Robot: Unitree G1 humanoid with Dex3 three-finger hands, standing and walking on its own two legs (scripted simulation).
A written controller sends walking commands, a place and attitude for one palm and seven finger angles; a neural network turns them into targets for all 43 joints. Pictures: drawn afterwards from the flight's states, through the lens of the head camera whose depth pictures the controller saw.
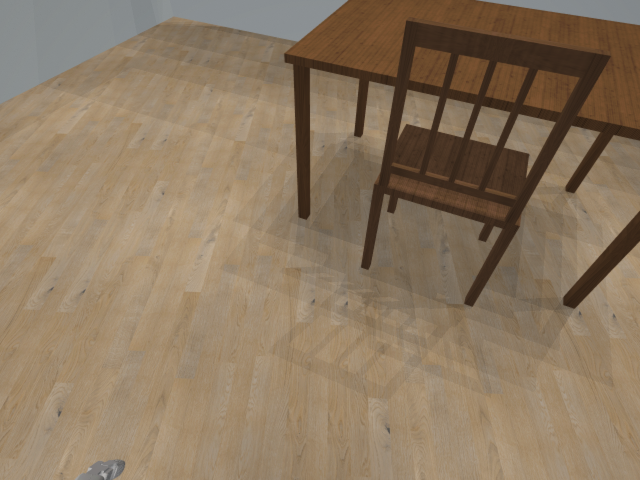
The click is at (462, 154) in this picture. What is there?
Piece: chair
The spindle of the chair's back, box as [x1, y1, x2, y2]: [448, 61, 496, 182]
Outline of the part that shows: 494,61 489,61 448,181 454,181 496,63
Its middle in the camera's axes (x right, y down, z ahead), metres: +0.38 -0.28 +0.99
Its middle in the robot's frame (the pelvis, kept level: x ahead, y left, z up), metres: +0.95 -0.34 -0.07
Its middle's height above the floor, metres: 0.70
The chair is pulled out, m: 0.00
